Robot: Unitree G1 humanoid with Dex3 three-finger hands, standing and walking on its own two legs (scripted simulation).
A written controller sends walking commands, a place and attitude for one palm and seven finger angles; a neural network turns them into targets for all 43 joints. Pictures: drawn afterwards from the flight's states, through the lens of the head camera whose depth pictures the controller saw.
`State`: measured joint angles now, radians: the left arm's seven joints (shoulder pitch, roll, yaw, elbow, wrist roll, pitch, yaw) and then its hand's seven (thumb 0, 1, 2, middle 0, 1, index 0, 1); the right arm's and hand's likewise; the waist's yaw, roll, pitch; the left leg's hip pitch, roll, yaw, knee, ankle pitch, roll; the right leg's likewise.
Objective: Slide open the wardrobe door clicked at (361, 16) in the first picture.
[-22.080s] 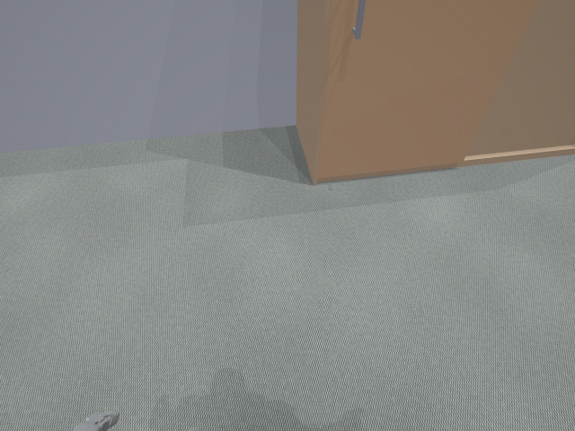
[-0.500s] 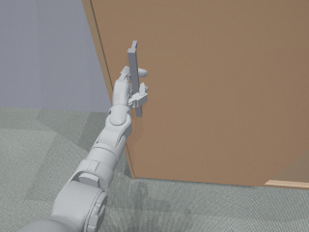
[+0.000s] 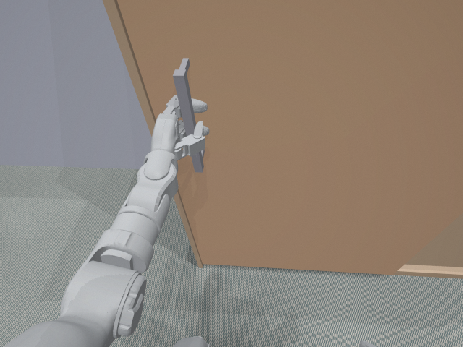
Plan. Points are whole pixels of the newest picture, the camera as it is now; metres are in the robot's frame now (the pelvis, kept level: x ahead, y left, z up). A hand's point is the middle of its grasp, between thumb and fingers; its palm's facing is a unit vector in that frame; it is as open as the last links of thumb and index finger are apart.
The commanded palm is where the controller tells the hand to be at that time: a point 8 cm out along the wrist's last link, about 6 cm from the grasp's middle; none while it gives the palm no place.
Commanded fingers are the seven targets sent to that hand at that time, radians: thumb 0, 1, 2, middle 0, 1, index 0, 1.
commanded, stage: step sideways, sliding the door along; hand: left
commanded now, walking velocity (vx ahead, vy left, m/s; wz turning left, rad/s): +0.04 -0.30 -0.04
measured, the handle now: (192, 122) +0.49 +0.10 +0.12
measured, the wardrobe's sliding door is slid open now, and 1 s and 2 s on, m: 0.00 0.07 0.31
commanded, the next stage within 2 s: none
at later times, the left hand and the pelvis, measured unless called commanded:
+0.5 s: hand (207, 138) +0.44 +0.07 +0.12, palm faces +0.23 -0.96 -0.15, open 6.1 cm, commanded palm +0.41 +0.05 +0.13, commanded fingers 0.00 0.90 0.90 -0.45 -1.40 -0.45 -1.40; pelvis +0.04 -0.11 +0.00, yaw +4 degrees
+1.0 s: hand (248, 135) +0.45 -0.01 +0.13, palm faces +0.42 -0.91 -0.09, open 6.3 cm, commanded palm +0.41 -0.06 +0.13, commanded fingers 0.00 0.90 0.90 -0.45 -1.40 -0.45 -1.40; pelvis +0.09 -0.20 +0.02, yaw +8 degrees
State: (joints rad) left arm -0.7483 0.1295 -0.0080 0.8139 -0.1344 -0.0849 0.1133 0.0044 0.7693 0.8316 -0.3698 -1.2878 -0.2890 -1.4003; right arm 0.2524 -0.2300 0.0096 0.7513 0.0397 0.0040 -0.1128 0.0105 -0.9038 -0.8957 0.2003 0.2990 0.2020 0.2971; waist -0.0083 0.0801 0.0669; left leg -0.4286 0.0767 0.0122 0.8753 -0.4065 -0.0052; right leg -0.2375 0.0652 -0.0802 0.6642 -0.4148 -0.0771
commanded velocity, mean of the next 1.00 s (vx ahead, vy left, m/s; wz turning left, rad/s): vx -0.06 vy -0.17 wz -0.14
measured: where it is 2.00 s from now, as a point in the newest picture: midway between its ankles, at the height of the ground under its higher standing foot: outside the picture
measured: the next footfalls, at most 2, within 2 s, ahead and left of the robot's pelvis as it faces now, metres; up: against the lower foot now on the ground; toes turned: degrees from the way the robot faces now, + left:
right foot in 0.48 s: +0.16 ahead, -0.30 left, +0.00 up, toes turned +3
left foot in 0.62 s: +0.09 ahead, +0.03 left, +0.00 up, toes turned +15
